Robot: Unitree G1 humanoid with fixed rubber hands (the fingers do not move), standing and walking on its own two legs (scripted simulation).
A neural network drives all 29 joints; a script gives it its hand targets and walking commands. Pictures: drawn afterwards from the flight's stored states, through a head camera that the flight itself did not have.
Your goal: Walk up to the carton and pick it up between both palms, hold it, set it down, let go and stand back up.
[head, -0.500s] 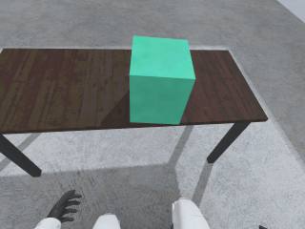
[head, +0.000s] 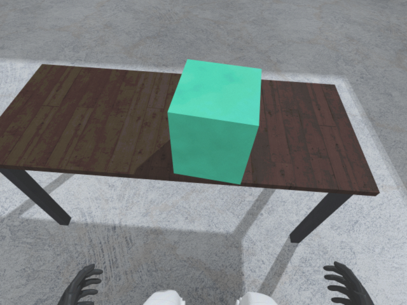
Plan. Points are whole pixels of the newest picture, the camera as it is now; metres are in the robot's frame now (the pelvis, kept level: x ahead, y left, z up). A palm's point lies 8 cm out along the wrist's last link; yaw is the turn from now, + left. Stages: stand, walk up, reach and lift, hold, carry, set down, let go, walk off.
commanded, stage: walk up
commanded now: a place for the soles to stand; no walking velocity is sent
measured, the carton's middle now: (214, 124) +0.56 +0.00 -0.04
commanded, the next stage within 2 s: none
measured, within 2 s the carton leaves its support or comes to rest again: neither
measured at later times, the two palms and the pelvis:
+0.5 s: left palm (60, 303) +0.12 +0.27 -0.06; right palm (349, 295) +0.15 -0.26 -0.06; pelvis +0.00 +0.00 +0.01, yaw +4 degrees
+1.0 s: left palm out of the picture +0.10 +0.21 -0.07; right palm (365, 282) +0.18 -0.32 -0.10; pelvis +0.07 -0.06 +0.01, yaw +6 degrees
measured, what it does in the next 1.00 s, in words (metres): steps on the spot: right foot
